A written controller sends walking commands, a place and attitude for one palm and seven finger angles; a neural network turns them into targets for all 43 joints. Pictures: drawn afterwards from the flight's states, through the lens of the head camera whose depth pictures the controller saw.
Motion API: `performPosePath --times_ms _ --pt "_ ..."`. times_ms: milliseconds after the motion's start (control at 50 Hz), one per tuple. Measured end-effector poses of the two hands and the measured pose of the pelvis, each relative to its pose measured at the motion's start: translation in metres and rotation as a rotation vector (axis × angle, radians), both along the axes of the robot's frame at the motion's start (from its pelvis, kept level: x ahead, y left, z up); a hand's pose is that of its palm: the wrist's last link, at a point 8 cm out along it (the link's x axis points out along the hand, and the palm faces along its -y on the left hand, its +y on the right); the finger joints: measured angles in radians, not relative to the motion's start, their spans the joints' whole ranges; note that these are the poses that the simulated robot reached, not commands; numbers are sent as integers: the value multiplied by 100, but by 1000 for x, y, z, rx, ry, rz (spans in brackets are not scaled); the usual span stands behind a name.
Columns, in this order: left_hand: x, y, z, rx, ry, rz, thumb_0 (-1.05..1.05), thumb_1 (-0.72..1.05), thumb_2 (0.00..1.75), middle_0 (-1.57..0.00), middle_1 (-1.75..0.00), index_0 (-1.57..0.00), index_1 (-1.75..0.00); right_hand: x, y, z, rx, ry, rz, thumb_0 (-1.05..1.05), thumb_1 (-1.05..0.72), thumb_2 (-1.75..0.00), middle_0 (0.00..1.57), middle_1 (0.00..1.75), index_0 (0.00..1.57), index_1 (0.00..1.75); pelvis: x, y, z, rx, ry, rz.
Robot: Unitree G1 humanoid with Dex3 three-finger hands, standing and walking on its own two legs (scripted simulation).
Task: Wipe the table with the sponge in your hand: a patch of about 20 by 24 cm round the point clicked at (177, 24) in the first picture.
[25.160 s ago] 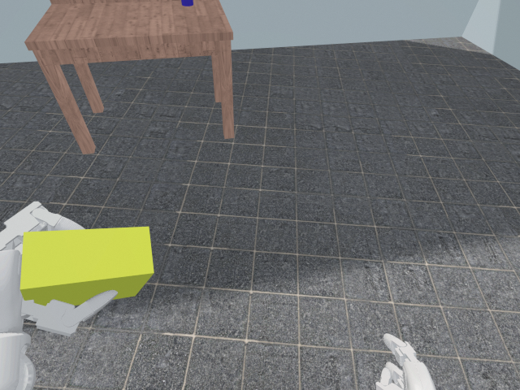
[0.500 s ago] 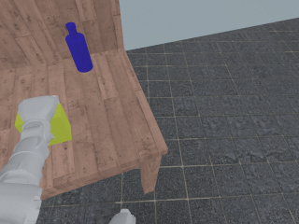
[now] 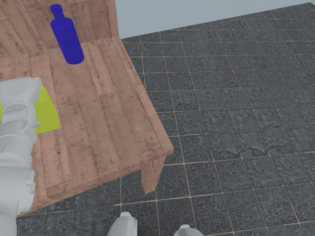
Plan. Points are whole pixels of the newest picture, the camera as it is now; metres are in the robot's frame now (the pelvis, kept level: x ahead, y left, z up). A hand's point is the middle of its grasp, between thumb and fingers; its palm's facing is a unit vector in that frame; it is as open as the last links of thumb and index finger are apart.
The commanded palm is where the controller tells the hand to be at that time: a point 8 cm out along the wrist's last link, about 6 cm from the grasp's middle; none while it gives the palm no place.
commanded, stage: slide across to the middle lane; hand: left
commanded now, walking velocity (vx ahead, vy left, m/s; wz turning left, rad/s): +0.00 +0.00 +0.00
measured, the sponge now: (33, 117) +0.43 +0.35 -0.02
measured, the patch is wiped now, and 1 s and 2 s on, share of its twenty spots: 0.60 0.70 0.80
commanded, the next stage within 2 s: wipe back along the middle lane in 0.66 s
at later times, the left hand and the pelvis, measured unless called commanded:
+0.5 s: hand (44, 97) +0.47 +0.31 +0.02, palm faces -0.11 +0.01 -0.99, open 9.8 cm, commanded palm +0.45 +0.27 +0.07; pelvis +0.02 +0.01 +0.01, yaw +0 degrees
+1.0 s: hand (62, 98) +0.47 +0.26 +0.02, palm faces -0.11 +0.02 -0.99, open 9.8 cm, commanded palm +0.44 +0.24 +0.05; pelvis +0.04 -0.01 +0.02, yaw +0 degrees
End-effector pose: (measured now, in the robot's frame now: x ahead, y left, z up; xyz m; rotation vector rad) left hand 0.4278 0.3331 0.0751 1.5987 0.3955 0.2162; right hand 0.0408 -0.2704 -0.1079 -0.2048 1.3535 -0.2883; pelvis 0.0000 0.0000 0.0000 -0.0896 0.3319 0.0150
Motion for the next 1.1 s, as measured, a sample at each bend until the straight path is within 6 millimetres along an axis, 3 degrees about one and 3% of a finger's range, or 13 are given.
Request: performPosePath --times_ms 260,600,880,1100 --pt "10 -1 1 -2 -1 -21 1 -51 108 -78 -135 -78 -136 -11 7 5 -2 48 -26 0 -91 -90 20 30 20 30 8 7 5 -6 -3 0" --pt "29 -46 3 -24 -10 -55 0 -50 108 -77 -135 -78 -136 33 19 7 51 -24 -8 0 -90 -90 20 30 20 30 24 9 14 7 -19 1" --pt "34 -74 1 -12 -2 -30 0 -50 108 -77 -136 -77 -137 35 4 5 75 3 -26 0 -91 -90 20 30 20 30 32 -5 18 23 -24 -4" --pt "19 -82 0 -15 -18 -44 0 -50 108 -76 -136 -77 -137 41 -10 8 75 2 -31 0 -91 -90 20 30 20 30 39 -14 22 35 -45 -6"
